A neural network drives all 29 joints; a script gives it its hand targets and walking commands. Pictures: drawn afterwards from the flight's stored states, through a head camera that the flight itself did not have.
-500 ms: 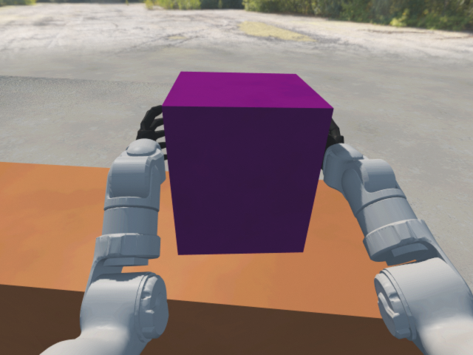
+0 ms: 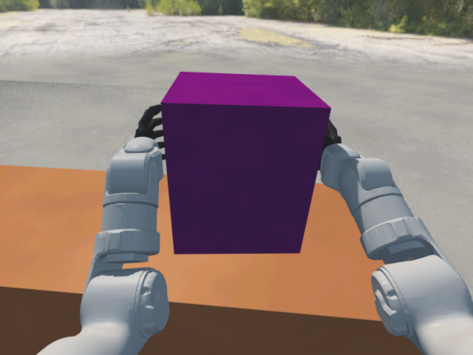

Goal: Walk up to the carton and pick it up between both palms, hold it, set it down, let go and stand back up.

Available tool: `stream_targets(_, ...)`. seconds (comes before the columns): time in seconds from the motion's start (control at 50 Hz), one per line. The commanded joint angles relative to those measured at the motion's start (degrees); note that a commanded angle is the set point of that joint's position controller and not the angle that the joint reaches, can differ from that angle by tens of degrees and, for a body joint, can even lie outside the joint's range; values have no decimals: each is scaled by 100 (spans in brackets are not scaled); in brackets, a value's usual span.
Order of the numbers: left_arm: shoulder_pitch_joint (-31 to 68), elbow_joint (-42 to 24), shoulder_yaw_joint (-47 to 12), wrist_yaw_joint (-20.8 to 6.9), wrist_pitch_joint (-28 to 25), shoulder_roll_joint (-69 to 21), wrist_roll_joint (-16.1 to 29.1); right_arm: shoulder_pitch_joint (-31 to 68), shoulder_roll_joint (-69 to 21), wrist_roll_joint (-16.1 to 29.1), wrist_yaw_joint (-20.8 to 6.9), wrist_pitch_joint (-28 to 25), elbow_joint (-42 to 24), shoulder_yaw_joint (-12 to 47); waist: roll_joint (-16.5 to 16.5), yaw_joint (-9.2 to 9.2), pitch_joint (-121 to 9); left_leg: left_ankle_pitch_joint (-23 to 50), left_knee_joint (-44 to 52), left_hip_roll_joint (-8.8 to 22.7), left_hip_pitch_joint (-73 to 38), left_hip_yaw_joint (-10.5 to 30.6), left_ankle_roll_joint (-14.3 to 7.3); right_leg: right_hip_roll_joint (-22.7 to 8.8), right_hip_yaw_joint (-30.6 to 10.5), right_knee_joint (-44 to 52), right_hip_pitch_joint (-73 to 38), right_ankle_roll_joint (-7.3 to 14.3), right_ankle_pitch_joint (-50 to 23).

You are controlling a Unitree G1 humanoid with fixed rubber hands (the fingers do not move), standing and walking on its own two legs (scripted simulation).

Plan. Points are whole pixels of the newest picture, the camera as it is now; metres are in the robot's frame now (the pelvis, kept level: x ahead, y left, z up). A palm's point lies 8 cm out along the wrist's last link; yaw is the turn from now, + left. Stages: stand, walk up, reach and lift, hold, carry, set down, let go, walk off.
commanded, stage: hold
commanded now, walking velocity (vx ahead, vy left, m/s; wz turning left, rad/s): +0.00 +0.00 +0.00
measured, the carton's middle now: (238, 159) +0.38 +0.02 +0.24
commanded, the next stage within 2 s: none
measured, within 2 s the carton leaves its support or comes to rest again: neither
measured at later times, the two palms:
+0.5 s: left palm (146, 148) +0.36 +0.16 +0.28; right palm (330, 154) +0.36 -0.14 +0.26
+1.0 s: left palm (146, 151) +0.36 +0.17 +0.27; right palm (328, 158) +0.36 -0.13 +0.26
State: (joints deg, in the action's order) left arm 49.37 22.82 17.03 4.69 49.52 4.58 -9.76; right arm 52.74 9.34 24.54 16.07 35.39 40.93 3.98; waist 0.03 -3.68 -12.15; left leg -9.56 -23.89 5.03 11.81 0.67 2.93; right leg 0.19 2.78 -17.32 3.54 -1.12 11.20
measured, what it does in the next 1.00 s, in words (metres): stands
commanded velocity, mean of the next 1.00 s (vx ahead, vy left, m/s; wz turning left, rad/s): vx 0.00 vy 0.00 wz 0.00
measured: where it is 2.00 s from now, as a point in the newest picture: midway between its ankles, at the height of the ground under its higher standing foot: outside the picture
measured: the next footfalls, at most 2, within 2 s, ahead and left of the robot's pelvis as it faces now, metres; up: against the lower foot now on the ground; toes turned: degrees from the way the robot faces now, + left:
none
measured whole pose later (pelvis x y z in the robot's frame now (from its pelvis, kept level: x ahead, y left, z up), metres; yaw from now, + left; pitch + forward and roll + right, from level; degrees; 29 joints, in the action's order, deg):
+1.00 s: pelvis +0.00 +0.00 +0.00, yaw +0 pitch -1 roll -2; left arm 48.8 22.4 16.1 6.1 49.1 4.4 -8.5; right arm 52.4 9.9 25.0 15.6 35.1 41.1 4.5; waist 0.1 -3.3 -12.9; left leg -9.0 -23.9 5.0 13.5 0.7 2.8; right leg 0.3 2.5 -17.3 5.3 -1.2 10.6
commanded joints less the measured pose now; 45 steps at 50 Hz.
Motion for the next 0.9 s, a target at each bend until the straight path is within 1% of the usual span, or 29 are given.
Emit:
stream_targets(0.0,5078,-1290,-2420,-947,-635,-3854,1381,6089,-3919,977,-815,-360,-2681,1182,-346,-60,-2226,1658,3,-738,-1662,57,49,626,-291,280,305,-237,-1404)
stream_targets(0.02,5118,-1417,-2466,-937,-645,-3881,1394,6004,-3918,990,-804,-365,-2798,1169,-413,-74,-2443,1792,-55,-727,-1787,33,66,614,-255,236,304,-227,-1511)
stream_targets(0.04,5144,-1415,-2434,-928,-665,-3817,1462,6166,-3947,1023,-803,-374,-2879,1209,-337,-6,-2505,1811,-55,-729,-1791,37,29,642,-243,244,299,-223,-1538)
stream_targets(0.06,5112,-1300,-2481,-895,-657,-3817,1427,6029,-3804,1013,-801,-347,-2907,1260,-461,-91,-2447,1895,-67,-723,-1766,35,117,645,-242,233,330,-227,-1602)
stream_targets(0.08,5090,-1350,-2513,-907,-656,-3875,1424,6126,-3874,1037,-796,-335,-2847,1244,-445,21,-2350,1810,-68,-782,-1667,32,94,623,-259,258,281,-255,-1521)
stream_targets(0.12,4948,-1209,-2401,-916,-624,-3831,1312,6079,-3901,1008,-811,-315,-2722,1231,-454,-3,-2182,1675,-2,-755,-1658,4,92,636,-229,249,310,-255,-1399)
stream_targets(0.16,5101,-1091,-2259,-940,-641,-3783,1327,6171,-3974,947,-823,-314,-2711,1191,-239,9,-2215,1336,29,-744,-1489,38,-27,556,-361,310,396,-256,-1136)
stream_targets(0.18,5175,-1084,-2285,-927,-644,-3801,1361,6219,-3951,1000,-827,-322,-2617,1198,-230,69,-2163,1252,75,-741,-1449,15,-68,571,-277,323,381,-253,-1147)
stream_targets(0.22,5075,-1101,-2349,-906,-669,-3873,1420,6207,-4011,994,-815,-344,-2609,1165,-250,14,-2222,1565,36,-754,-1590,8,-7,595,-271,300,411,-253,-1322)
stream_targets(0.24,5139,-1062,-2362,-913,-665,-3882,1393,6275,-3923,930,-812,-367,-2673,1114,-348,-56,-2181,1522,65,-728,-1651,6,35,625,-265,331,426,-219,-1228)
stream_targets(0.28,5170,-849,-2313,-935,-687,-3887,1372,6244,-3920,854,-821,-355,-2428,1036,-283,-67,-2044,1118,108,-730,-1468,31,-1,550,-284,360,508,-227,-892)
stream_targets(0.3,5244,-861,-2292,-930,-690,-3948,1307,6261,-3966,813,-836,-362,-2418,1058,-337,-25,-1982,1085,151,-713,-1453,17,-2,576,-272,363,546,-205,-829)
stream_targets(0.34,5294,-782,-2305,-918,-711,-3967,1344,6359,-4026,807,-849,-383,-2352,1029,-391,-65,-2084,1010,133,-725,-1487,9,-23,538,-318,341,557,-201,-790)
stream_targets(0.36,5275,-703,-2280,-917,-737,-3930,1376,6355,-4089,815,-853,-370,-2248,1012,-281,-25,-1977,1011,117,-714,-1346,43,-23,544,-328,358,580,-200,-752)
stream_targets(0.4,5337,-662,-2269,-903,-770,-3974,1362,6350,-3952,805,-887,-391,-2130,909,-308,-17,-1995,953,180,-685,-1340,20,-49,562,-278,391,531,-145,-707)
stream_targets(0.44,5396,-903,-2454,-851,-809,-3990,1493,6388,-4026,894,-876,-435,-2359,1016,-465,-66,-2304,1273,46,-728,-1550,37,38,577,-282,316,519,-179,-1017)
stream_targets(0.46,5446,-865,-2474,-854,-816,-4028,1499,6480,-3982,882,-877,-434,-2475,1050,-494,-15,-2372,1197,60,-743,-1572,35,48,598,-233,299,535,-186,-949)
stream_targets(0.48,5443,-800,-2441,-847,-811,-4075,1523,6461,-3981,849,-869,-425,-2274,901,-410,-57,-2216,1156,88,-718,-1490,56,38,564,-304,356,538,-186,-859)
stream_targets(0.5,5457,-732,-2368,-854,-815,-4015,1457,6445,-4020,867,-891,-408,-2234,1001,-419,5,-2146,1060,118,-740,-1421,22,-4,601,-258,347,561,-189,-789)
stream_targets(0.54,5479,-717,-2355,-838,-828,-3940,1449,6379,-3946,855,-898,-385,-2177,953,-460,-44,-2154,945,132,-734,-1392,22,-10,561,-312,366,651,-180,-680)
stream_targets(0.58,5514,-590,-2297,-818,-832,-3937,1494,6465,-3978,837,-927,-364,-2019,917,-386,13,-2125,716,158,-704,-1248,53,-54,552,-316,362,661,-166,-525)
stream_targets(0.62,5459,-568,-2311,-809,-829,-3982,1468,6494,-3919,869,-915,-401,-2097,881,-434,-33,-2226,1023,125,-716,-1393,59,-41,559,-308,338,576,-156,-848)
stream_targets(0.64,5330,-560,-2196,-803,-812,-3926,1430,6305,-3870,854,-898,-376,-2074,878,-331,-71,-2186,1277,75,-689,-1481,83,-11,572,-342,331,604,-146,-969)
stream_targets(0.7,5269,-896,-2332,-837,-796,-3888,1424,6254,-3809,994,-866,-409,-2287,1008,-496,-34,-2428,1746,0,-724,-1656,51,72,619,-296,293,355,-186,-1516)
stream_targets(0.76,5088,-1093,-2434,-814,-757,-3963,1483,6241,-3828,1101,-845,-429,-2646,1188,-441,-4,-2556,2104,-98,-726,-1827,114,105,627,-285,271,311,-178,-1651)
stream_targets(0.78,5116,-1194,-2360,-801,-749,-3947,1421,6216,-3787,1085,-846,-404,-2778,1210,-304,9,-2576,2057,-71,-735,-1761,129,64,652,-279,261,253,-204,-1671)
stream_targets(0.8,5089,-1099,-2339,-806,-710,-3882,1417,6150,-3809,1056,-840,-376,-2518,1173,-287,-17,-2401,1916,-57,-751,-1706,99,61,612,-274,296,381,-209,-1562)
stream_targets(0.84,5121,-1439,-2472,-805,-747,-3921,1454,6202,-3901,1091,-870,-412,-2853,1246,-470,24,-2618,1892,-41,-768,-1684,46,58,639,-275,206,302,-233,-1609)
stream_targets(0.88,5124,-1516,-2488,-777,-707,-3876,1441,6177,-3885,1162,-887,-389,-2871,1250,-446,47,-2527,2122,-93,-742,-1771,76,90,657,-284,252,343,-208,-1669)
